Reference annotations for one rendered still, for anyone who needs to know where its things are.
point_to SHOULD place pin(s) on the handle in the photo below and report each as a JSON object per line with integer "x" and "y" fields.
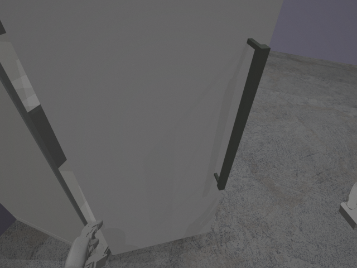
{"x": 255, "y": 73}

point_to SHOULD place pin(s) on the robot left hand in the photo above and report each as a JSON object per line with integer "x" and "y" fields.
{"x": 82, "y": 247}

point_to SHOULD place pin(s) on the fridge door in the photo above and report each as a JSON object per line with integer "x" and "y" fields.
{"x": 142, "y": 96}

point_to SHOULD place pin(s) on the robot right hand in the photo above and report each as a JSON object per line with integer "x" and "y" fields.
{"x": 348, "y": 209}

